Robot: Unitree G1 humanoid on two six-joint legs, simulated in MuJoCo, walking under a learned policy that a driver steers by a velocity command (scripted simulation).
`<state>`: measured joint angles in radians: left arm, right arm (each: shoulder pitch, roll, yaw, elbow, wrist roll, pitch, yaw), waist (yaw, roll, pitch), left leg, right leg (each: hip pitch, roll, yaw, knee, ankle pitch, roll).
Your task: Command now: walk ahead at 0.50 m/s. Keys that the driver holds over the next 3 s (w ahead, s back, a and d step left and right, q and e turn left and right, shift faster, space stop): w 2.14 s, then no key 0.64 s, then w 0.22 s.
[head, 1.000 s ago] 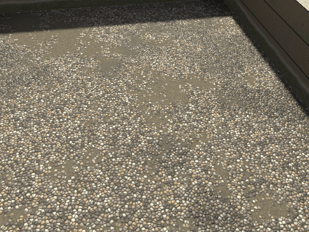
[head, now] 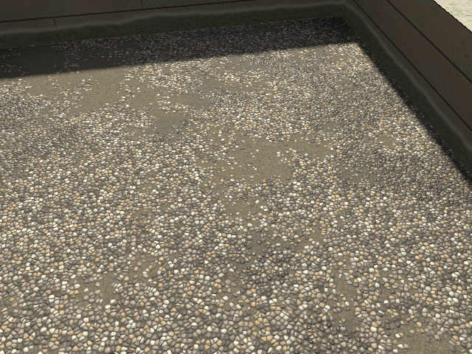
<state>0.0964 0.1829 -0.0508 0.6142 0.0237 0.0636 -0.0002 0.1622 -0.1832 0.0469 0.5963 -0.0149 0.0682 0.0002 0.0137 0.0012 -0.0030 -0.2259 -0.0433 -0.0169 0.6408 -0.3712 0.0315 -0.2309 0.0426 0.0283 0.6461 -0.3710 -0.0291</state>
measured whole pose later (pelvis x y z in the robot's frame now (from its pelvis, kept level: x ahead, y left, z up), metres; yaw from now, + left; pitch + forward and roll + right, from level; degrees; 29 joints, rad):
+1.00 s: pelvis +0.00 -0.02 +0.00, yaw +2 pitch -2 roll +1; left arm 0.10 0.14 -0.07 0.59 0.02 0.05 -0.01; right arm 0.08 -0.16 0.04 0.59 -0.03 0.08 0.00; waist 0.02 -0.01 0.00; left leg -0.25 -0.04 -0.05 0.65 -0.37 0.00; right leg -0.25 0.04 -0.02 0.67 -0.39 -0.05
